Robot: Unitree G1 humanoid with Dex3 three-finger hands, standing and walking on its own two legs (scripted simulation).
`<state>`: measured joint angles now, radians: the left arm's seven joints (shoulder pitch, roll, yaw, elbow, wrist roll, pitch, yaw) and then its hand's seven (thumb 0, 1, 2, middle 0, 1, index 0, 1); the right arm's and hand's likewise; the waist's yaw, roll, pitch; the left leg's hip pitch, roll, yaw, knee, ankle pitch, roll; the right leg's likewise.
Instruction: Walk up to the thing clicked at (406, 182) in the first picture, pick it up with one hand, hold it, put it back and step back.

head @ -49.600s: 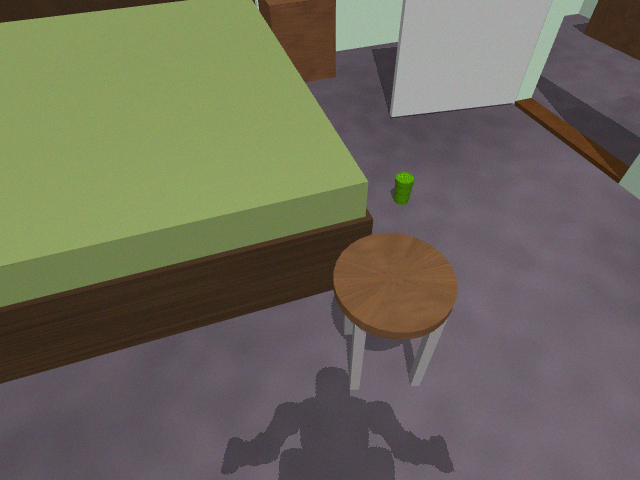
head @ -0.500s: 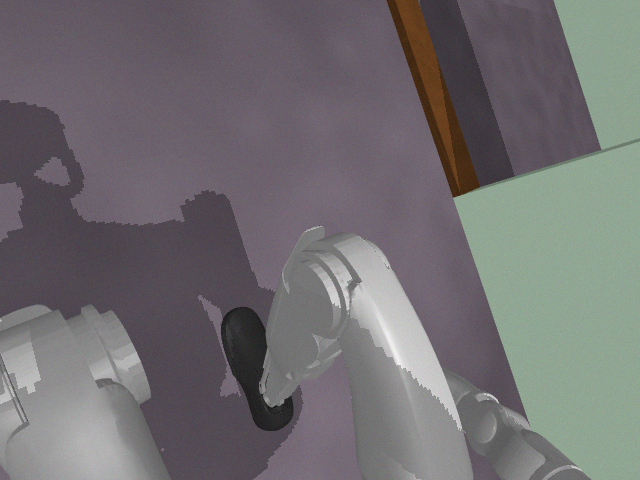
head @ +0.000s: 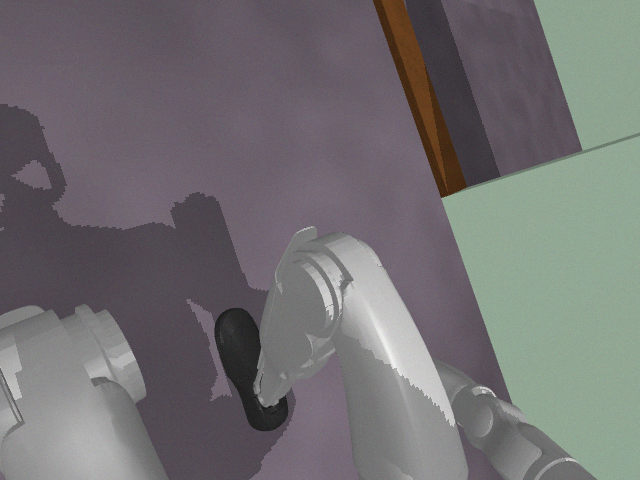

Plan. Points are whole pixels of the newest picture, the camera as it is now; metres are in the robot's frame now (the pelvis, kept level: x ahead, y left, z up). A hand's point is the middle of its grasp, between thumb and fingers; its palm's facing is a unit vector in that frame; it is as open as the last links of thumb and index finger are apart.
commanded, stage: open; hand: left
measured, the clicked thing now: out of the picture +0.47 +0.30 -0.23
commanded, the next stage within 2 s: withdraw in 0.12 s
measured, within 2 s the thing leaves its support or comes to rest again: rests again in 0.58 s
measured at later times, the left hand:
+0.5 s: hand out of the picture +0.48 +0.33 -0.16, palm faces +0.47 -0.88 +0.03, open 17.3 cm
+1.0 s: hand out of the picture +0.45 +0.44 -0.07, palm faces +0.45 -0.85 -0.27, open 17.3 cm
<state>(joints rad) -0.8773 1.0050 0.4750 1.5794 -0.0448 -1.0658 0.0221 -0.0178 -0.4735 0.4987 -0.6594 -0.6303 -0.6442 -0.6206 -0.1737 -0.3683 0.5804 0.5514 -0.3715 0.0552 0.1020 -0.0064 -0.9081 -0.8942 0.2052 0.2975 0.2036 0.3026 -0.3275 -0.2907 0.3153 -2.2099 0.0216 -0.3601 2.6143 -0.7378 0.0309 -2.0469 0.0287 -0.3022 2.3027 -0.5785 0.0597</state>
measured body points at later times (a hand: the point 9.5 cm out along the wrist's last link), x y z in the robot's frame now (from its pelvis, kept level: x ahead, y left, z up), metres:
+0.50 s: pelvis +0.00 +0.00 +0.00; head +0.25 +0.19 +0.31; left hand +0.44 +0.38 -0.16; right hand +0.15 -0.25 -0.03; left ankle +0.08 +0.11 -0.27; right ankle +0.15 -0.12 -0.27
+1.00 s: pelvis +0.01 -0.01 +0.02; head +0.22 +0.15 +0.38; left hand +0.42 +0.48 -0.05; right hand +0.14 -0.26 -0.04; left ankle +0.08 +0.11 -0.27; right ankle +0.15 -0.12 -0.27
